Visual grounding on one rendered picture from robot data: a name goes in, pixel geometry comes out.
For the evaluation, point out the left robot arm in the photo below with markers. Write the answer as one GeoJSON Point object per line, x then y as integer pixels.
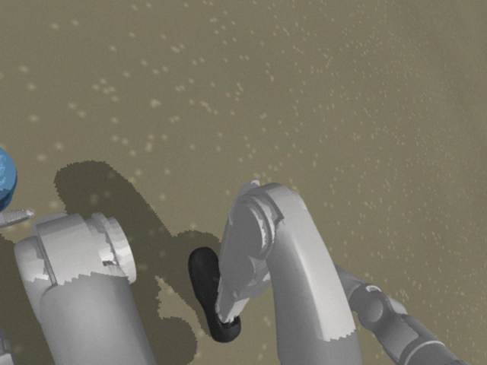
{"type": "Point", "coordinates": [7, 356]}

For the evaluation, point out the right robot foot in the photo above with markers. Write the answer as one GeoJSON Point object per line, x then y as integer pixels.
{"type": "Point", "coordinates": [205, 275]}

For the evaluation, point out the cup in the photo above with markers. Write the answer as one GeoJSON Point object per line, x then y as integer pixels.
{"type": "Point", "coordinates": [8, 179]}

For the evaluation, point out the right robot hand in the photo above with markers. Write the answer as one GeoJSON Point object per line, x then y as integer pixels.
{"type": "Point", "coordinates": [348, 280]}

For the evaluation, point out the left robot hand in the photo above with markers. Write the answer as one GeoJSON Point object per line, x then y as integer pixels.
{"type": "Point", "coordinates": [14, 217]}

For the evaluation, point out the right robot arm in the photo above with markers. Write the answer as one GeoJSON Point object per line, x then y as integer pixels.
{"type": "Point", "coordinates": [403, 337]}

